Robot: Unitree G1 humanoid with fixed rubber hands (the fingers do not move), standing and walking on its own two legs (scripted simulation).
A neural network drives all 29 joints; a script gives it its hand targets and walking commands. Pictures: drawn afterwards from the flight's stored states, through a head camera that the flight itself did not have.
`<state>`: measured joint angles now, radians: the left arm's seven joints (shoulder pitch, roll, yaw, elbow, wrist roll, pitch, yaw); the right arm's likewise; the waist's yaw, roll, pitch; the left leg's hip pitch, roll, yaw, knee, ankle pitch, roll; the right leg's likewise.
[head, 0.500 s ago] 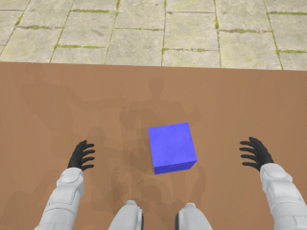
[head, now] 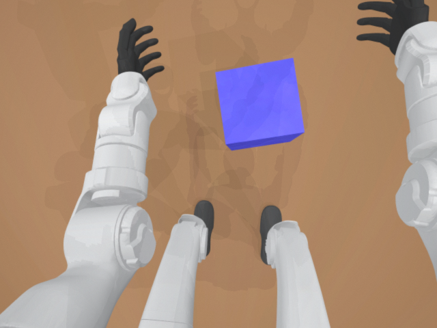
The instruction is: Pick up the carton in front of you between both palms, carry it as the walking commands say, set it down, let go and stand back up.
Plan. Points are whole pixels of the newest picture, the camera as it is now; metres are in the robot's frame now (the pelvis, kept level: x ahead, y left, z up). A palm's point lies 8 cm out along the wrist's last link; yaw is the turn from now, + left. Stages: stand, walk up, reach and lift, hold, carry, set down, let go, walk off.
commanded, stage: reach and lift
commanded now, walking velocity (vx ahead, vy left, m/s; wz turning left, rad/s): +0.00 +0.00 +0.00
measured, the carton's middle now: (257, 111) +0.54 -0.02 -0.53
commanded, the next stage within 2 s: none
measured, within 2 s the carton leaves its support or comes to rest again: leaves its support in 1.84 s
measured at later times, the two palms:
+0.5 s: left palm (174, 98) +0.51 +0.17 -0.27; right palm (348, 81) +0.56 -0.21 -0.28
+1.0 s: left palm (191, 114) +0.51 +0.17 -0.46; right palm (318, 100) +0.56 -0.19 -0.46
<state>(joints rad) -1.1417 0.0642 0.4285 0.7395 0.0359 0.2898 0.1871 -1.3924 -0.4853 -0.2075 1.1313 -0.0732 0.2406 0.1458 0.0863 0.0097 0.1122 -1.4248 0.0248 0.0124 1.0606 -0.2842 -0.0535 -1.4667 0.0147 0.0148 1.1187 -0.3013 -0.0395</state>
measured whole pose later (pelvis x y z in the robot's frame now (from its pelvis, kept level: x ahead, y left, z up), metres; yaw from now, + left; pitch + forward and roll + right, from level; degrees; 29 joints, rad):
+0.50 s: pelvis +0.02 +0.02 -0.11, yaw +2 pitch +52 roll +6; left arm -1.12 0.02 0.45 0.77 0.05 0.10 0.17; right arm -1.34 -0.43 -0.24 1.10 -0.08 0.10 0.07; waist 0.04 0.02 0.00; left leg -1.94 -0.03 0.00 1.52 -0.49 -0.06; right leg -1.99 0.02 0.07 1.57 -0.49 0.00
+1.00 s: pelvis -0.03 +0.01 -0.27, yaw +4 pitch +35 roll +6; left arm -1.54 0.17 0.30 1.04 -0.16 0.13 0.21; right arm -1.73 -0.62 0.09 1.29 0.18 0.12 0.05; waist 0.05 0.06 0.50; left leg -2.18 -0.08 -0.01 2.11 -0.55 -0.11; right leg -2.24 0.00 0.06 2.18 -0.55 -0.03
